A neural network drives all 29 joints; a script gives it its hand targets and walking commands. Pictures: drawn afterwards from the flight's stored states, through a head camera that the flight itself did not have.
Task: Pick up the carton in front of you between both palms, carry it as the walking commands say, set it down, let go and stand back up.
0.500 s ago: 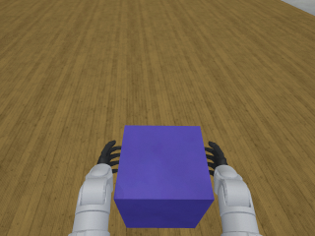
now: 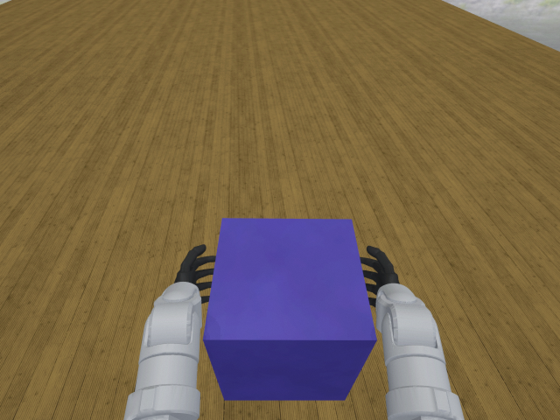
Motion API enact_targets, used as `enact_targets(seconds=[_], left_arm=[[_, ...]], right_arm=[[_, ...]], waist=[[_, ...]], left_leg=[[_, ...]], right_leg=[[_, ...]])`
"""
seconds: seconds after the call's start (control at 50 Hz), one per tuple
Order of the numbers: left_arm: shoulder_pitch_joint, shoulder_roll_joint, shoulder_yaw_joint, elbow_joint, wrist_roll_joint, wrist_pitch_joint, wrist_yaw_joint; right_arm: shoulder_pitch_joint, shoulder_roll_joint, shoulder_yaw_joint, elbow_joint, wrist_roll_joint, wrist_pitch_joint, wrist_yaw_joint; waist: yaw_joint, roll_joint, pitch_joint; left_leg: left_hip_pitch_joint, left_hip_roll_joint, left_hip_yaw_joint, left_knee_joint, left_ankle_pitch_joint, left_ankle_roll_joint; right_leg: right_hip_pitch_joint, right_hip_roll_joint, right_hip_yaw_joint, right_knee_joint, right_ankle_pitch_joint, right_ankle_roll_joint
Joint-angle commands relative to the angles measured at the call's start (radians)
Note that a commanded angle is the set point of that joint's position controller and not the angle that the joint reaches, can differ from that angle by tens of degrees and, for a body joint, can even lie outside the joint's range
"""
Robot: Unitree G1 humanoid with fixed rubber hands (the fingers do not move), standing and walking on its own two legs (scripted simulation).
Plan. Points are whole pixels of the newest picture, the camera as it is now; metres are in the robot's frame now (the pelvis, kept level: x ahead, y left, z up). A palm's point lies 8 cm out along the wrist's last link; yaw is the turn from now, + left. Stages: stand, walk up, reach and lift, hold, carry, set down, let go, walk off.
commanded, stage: set down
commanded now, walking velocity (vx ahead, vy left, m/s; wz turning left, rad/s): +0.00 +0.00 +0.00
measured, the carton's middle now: (285, 312) +0.30 +0.00 -0.03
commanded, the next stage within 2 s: none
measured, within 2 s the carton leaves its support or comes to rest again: neither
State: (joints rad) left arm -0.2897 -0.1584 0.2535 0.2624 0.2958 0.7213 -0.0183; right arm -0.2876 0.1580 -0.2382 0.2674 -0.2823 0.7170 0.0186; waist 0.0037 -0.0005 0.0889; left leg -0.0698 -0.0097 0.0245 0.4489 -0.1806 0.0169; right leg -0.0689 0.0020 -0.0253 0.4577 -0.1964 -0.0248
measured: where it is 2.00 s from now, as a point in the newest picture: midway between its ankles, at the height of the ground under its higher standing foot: outside the picture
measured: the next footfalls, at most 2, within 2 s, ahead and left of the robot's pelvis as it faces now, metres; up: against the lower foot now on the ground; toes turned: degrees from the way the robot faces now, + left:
none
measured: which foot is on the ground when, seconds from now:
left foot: down 0.00-1.00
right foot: down 0.00-1.00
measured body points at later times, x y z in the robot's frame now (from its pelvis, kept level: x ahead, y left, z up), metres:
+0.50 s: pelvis -0.02 +0.00 -0.05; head +0.13 -0.01 +0.38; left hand +0.38 +0.14 -0.10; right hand +0.37 -0.16 -0.10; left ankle +0.06 +0.11 -0.74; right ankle +0.05 -0.11 -0.74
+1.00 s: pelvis -0.01 +0.00 -0.18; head +0.23 +0.00 +0.21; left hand +0.45 +0.14 -0.26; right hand +0.44 -0.16 -0.26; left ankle +0.06 +0.11 -0.74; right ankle +0.05 -0.11 -0.74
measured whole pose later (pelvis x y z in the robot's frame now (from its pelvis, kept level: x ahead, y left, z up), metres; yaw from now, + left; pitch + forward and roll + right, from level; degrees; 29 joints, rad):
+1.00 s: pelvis -0.01 +0.00 -0.18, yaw -2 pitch +41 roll +0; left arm -0.81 -0.06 0.46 0.63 0.23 0.24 0.01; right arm -0.80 0.08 -0.45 0.61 -0.22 0.23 -0.03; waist 0.00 0.00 -0.19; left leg -1.65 -0.04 -0.01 1.41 -0.48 0.01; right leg -1.65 0.04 0.00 1.41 -0.48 -0.01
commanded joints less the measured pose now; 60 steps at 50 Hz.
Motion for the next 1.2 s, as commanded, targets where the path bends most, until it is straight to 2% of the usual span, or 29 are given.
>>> enact_targets(seconds=[0.0, 0.02, 0.06, 0.14, 0.22, 0.28, 0.34, 0.42, 0.5, 0.54, 0.6, 0.64, 0.72, 0.78, 0.84, 0.98, 1.18], left_arm=[[-0.617, -0.869, -0.426, 0.070, -0.210, -0.060, -0.253], [-0.659, -0.874, -0.395, 0.126, -0.194, -0.071, -0.257], [-0.761, -0.876, -0.311, 0.243, -0.152, -0.097, -0.258], [-0.818, -0.793, -0.104, 0.401, -0.033, -0.128, -0.210], [-0.798, -0.613, 0.093, 0.461, 0.087, -0.180, -0.166], [-0.798, -0.509, 0.155, 0.476, 0.119, -0.240, -0.150], [-0.797, -0.478, 0.138, 0.460, 0.106, -0.316, -0.146], [-0.823, -0.552, 0.024, 0.433, 0.054, -0.430, -0.144], [-0.860, -0.679, -0.153, 0.438, -0.034, -0.554, -0.153], [-0.876, -0.737, -0.248, 0.413, -0.077, -0.597, -0.160], [-0.877, -0.780, -0.381, 0.338, -0.146, -0.620, -0.158], [-0.869, -0.782, -0.435, 0.301, -0.178, -0.611, -0.151], [-0.860, -0.790, -0.444, 0.300, -0.189, -0.565, -0.151], [-0.882, -0.804, -0.405, 0.338, -0.172, -0.526, -0.161], [-0.919, -0.808, -0.360, 0.379, -0.161, -0.501, -0.165], [-1.028, -0.780, -0.288, 0.438, -0.147, -0.489, -0.149], [-1.259, -0.726, -0.292, 0.418, -0.192, -0.464, -0.128]], right_arm=[[-0.596, 0.899, 0.418, 0.083, 0.196, -0.064, 0.230], [-0.634, 0.897, 0.386, 0.138, 0.180, -0.074, 0.234], [-0.740, 0.879, 0.289, 0.232, 0.131, -0.101, 0.232], [-0.813, 0.786, 0.067, 0.381, 0.009, -0.131, 0.188], [-0.814, 0.630, -0.094, 0.432, -0.097, -0.169, 0.148], [-0.804, 0.535, -0.139, 0.445, -0.125, -0.229, 0.129], [-0.795, 0.514, -0.125, 0.429, -0.116, -0.309, 0.121], [-0.827, 0.580, -0.028, 0.420, -0.062, -0.427, 0.116], [-0.854, 0.699, 0.143, 0.410, 0.013, -0.550, 0.114], [-0.867, 0.766, 0.242, 0.382, 0.058, -0.592, 0.115], [-0.876, 0.816, 0.381, 0.293, 0.126, -0.615, 0.111], [-0.873, 0.821, 0.440, 0.259, 0.161, -0.607, 0.108], [-0.867, 0.820, 0.460, 0.263, 0.177, -0.562, 0.116], [-0.889, 0.819, 0.420, 0.307, 0.166, -0.525, 0.132], [-0.927, 0.807, 0.364, 0.350, 0.150, -0.503, 0.143], [-1.040, 0.760, 0.276, 0.413, 0.128, -0.491, 0.145], [-1.271, 0.722, 0.280, 0.407, 0.179, -0.465, 0.133]], waist=[[-0.001, -0.047, -0.157], [-0.002, -0.027, -0.148], [-0.011, -0.010, -0.129], [-0.013, 0.030, -0.070], [0.003, 0.020, -0.072], [0.006, -0.003, -0.137], [0.006, -0.012, -0.211], [0.008, 0.004, -0.351], [-0.011, -0.005, -0.633], [-0.006, -0.001, -0.815], [0.001, 0.001, -1.102], [0.005, -0.005, -1.204], [0.007, -0.004, -1.170], [0.004, 0.006, -1.080], [-0.001, 0.010, -1.031], [-0.004, 0.014, -1.045], [0.005, 0.003, -1.187]], left_leg=[[-0.024, -0.046, -0.109, -0.057, -0.258, 0.022], [-0.061, -0.041, -0.114, -0.059, -0.272, 0.019], [-0.089, -0.041, -0.125, -0.048, -0.350, 0.021], [-0.172, -0.036, -0.127, -0.035, -0.370, 0.021], [-0.264, -0.044, -0.108, 0.026, -0.351, 0.027], [-0.326, -0.058, -0.091, 0.110, -0.326, 0.027], [-0.409, -0.079, -0.075, 0.202, -0.227, 0.024], [-0.499, -0.100, -0.084, 0.297, -0.103, 0.019], [-0.598, -0.116, -0.091, 0.439, 0.055, -0.004], [-0.647, -0.120, -0.088, 0.514, 0.150, -0.015], [-0.711, -0.128, -0.081, 0.609, 0.264, -0.028], [-0.772, -0.133, -0.074, 0.653, 0.294, -0.032], [-0.885, -0.139, -0.070, 0.706, 0.226, -0.037], [-0.970, -0.141, -0.066, 0.739, 0.136, -0.039], [-1.047, -0.143, -0.065, 0.777, 0.083, -0.038], [-1.179, -0.153, -0.057, 0.894, 0.048, -0.043], [-1.280, -0.165, -0.023, 1.068, -0.008, -0.044]], right_leg=[[-0.081, 0.012, 0.145, -0.126, -0.342, -0.036], [-0.060, 0.017, 0.143, -0.103, -0.316, -0.032], [-0.092, 0.017, 0.143, -0.089, -0.380, -0.031], [-0.093, 0.048, 0.116, -0.016, -0.314, -0.017], [-0.183, 0.060, 0.093, 0.058, -0.289, -0.005], [-0.289, 0.066, 0.089, 0.121, -0.289, 0.002], [-0.400, 0.077, 0.087, 0.198, -0.209, 0.006], [-0.504, 0.101, 0.084, 0.293, -0.093, 0.008], [-0.571, 0.119, 0.086, 0.423, 0.086, 0.026], [-0.585, 0.123, 0.093, 0.496, 0.195, 0.033], [-0.579, 0.126, 0.105, 0.598, 0.340, 0.039], [-0.608, 0.130, 0.105, 0.648, 0.383, 0.045], [-0.774, 0.140, 0.090, 0.701, 0.275, 0.052], [-0.923, 0.145, 0.074, 0.733, 0.160, 0.050], [-1.033, 0.150, 0.063, 0.774, 0.098, 0.045], [-1.216, 0.163, 0.043, 0.895, 0.041, 0.041], [-1.332, 0.175, 0.011, 1.071, -0.015, 0.051]])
